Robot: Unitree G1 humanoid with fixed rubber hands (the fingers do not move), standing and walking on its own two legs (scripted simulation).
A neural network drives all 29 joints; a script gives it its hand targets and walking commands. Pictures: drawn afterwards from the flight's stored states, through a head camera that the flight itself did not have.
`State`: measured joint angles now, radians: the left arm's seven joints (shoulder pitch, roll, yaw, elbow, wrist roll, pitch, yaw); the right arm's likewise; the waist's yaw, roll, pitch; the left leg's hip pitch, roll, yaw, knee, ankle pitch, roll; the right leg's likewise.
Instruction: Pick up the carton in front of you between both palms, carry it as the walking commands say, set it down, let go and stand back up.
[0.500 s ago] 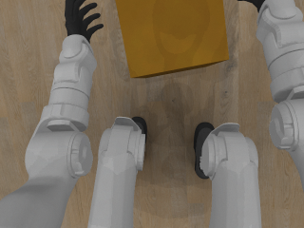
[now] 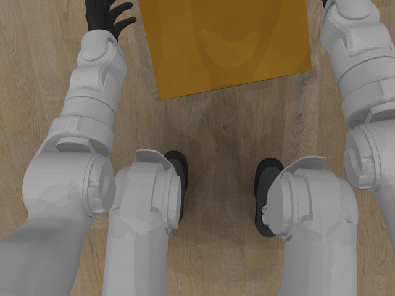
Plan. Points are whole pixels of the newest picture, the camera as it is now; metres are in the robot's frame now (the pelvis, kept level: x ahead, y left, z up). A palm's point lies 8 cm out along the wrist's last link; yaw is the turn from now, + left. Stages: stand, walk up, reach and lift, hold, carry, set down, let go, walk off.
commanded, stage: reach and lift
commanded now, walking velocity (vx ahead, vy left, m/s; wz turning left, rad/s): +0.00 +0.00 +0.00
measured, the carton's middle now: (220, 30) +0.52 +0.00 -0.24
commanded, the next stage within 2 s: none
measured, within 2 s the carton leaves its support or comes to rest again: leaves its support in 0.48 s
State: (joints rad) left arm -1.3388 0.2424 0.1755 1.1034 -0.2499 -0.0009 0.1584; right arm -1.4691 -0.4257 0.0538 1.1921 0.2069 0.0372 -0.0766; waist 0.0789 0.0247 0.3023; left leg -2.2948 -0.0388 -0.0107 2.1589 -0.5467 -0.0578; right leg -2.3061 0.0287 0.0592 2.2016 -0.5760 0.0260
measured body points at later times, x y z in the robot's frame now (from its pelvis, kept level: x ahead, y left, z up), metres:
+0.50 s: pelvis +0.00 +0.00 +0.00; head +0.36 -0.03 +0.26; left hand +0.53 +0.17 -0.17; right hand +0.56 -0.14 -0.18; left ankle +0.12 +0.13 -0.33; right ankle +0.10 -0.13 -0.33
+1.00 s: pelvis -0.01 +0.00 +0.09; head +0.26 -0.02 +0.45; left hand +0.49 +0.16 +0.02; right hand +0.51 -0.14 +0.02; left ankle +0.12 +0.13 -0.33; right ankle +0.10 -0.13 -0.33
